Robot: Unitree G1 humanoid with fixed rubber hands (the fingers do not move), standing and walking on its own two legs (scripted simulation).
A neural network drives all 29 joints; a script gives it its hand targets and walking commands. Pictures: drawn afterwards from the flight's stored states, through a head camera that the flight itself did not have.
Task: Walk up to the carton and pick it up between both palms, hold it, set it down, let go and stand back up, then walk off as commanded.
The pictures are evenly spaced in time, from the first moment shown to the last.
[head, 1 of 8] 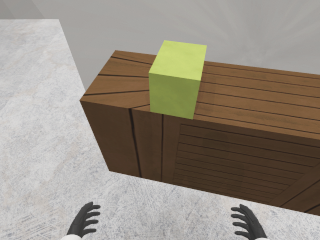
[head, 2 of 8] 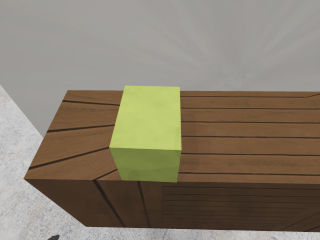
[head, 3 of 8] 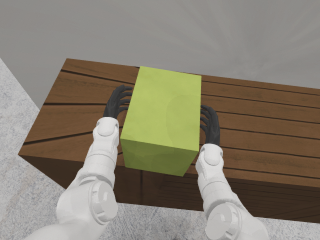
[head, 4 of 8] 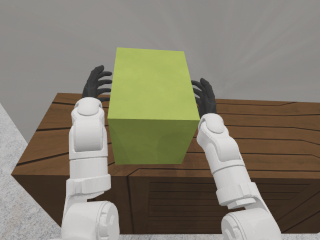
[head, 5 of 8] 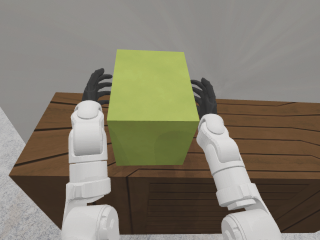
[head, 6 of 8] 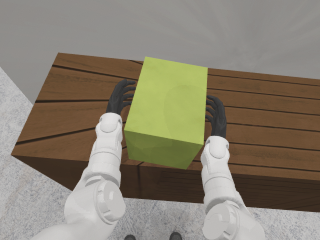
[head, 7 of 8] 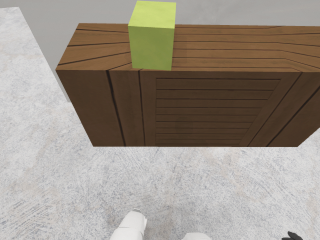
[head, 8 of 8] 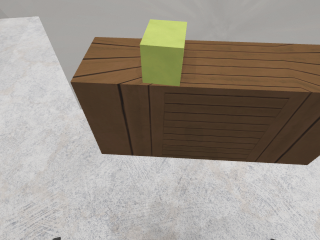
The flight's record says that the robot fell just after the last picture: no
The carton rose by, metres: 0.17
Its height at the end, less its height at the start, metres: +0.00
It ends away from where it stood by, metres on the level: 0.03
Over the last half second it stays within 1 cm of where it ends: yes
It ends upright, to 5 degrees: yes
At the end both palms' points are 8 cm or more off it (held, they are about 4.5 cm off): yes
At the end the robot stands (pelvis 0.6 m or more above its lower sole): yes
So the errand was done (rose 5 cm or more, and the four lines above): yes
